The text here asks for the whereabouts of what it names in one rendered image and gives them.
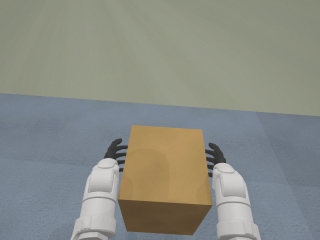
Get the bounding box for robot right hand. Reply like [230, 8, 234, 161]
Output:
[205, 143, 226, 177]

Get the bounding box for right robot forearm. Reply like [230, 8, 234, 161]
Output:
[212, 163, 261, 240]

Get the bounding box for carton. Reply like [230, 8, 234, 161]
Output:
[117, 125, 213, 236]

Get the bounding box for robot left hand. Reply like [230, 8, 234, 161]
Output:
[104, 138, 128, 172]

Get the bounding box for left robot forearm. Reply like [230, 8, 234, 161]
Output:
[70, 158, 119, 240]

